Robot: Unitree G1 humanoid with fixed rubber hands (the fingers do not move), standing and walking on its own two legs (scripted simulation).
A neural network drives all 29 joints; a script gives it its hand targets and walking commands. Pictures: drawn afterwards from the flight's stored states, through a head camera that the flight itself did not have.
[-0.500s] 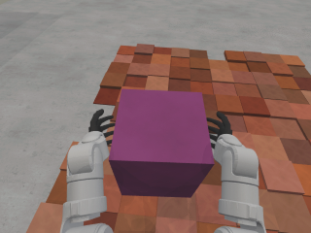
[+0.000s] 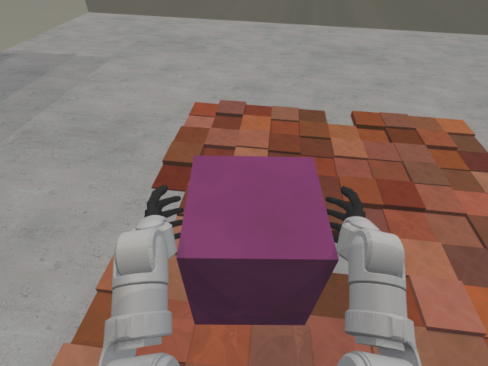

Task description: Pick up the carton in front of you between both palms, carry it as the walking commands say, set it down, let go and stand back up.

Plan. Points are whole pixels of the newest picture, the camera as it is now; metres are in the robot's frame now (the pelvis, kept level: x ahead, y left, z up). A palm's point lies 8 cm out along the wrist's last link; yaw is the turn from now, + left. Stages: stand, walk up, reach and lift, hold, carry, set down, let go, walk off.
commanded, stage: carry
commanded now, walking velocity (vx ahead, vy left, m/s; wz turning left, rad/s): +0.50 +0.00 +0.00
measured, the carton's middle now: (251, 244) +0.34 -0.01 +0.04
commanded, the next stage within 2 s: none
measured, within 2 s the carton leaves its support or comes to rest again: neither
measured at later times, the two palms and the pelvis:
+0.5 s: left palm (187, 171) +0.51 +0.13 +0.07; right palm (326, 168) +0.53 -0.18 +0.07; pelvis +0.19 -0.04 -0.01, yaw +2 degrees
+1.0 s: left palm (195, 105) +0.79 +0.15 +0.09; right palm (305, 107) +0.79 -0.16 +0.09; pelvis +0.46 +0.00 -0.02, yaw -2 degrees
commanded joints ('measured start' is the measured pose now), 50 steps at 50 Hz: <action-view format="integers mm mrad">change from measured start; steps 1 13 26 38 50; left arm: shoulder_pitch -594 -523 -566 -469 -492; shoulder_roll -737 -715 -764 -631 -691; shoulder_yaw -536 -543 -649 -621 -599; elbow -33 -165 -222 -311 -139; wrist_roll -166 -156 -241 -237 -192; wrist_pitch -18 -55 -70 -67 -30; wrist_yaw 0 -3 -50 -19 -11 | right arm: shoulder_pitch -591 -610 -551 -461 -461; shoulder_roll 769 775 793 699 689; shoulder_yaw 528 670 631 662 558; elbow -16 -239 -208 -282 -125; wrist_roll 137 234 169 178 130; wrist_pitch -28 -69 -66 -58 -25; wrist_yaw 2 25 24 -1 7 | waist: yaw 0 -56 12 58 -12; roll -20 148 -12 -92 -18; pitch -197 -177 -294 -222 -274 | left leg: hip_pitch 78 473 -319 -553 217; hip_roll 36 226 63 63 22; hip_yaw -45 -200 -167 -82 0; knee -136 -257 574 244 -199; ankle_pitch -5 621 35 291 411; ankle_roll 13 115 -7 -31 29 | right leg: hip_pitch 90 -456 303 506 237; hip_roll -144 -6 -251 -188 -88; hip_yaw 132 -14 358 164 5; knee -54 275 -179 -177 264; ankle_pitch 24 85 275 542 676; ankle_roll -92 -11 -172 -166 -35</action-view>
